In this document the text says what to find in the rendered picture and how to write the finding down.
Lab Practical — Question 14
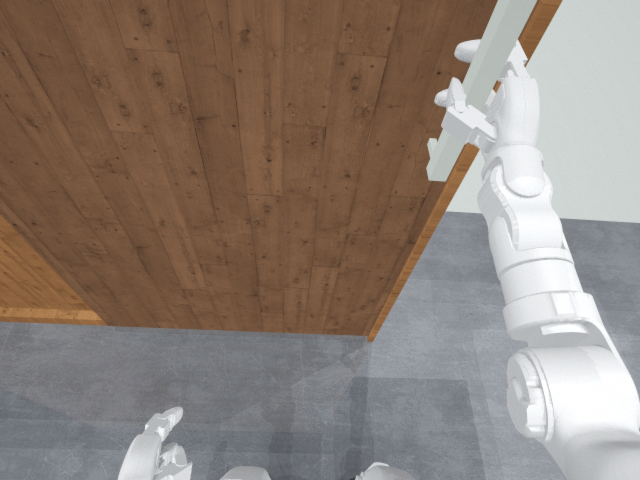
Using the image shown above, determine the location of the right robot hand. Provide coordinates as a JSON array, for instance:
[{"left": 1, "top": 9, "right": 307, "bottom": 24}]
[{"left": 434, "top": 39, "right": 540, "bottom": 163}]

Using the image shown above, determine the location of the right robot forearm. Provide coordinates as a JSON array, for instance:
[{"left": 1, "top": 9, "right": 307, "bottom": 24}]
[{"left": 477, "top": 144, "right": 640, "bottom": 428}]

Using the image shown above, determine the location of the left robot hand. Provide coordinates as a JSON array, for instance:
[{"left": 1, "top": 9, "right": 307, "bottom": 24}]
[{"left": 118, "top": 407, "right": 192, "bottom": 480}]

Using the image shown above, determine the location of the robot right shin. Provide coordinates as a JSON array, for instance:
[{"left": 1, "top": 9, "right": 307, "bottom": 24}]
[{"left": 365, "top": 462, "right": 389, "bottom": 472}]

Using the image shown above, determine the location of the wardrobe door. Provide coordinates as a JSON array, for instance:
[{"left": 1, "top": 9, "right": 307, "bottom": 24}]
[
  {"left": 0, "top": 215, "right": 92, "bottom": 310},
  {"left": 0, "top": 0, "right": 540, "bottom": 336}
]

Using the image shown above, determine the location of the handle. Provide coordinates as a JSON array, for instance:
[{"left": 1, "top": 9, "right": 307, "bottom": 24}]
[{"left": 426, "top": 0, "right": 537, "bottom": 182}]

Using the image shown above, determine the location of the right robot upper arm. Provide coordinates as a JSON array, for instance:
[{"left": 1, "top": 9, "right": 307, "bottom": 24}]
[{"left": 507, "top": 345, "right": 640, "bottom": 480}]

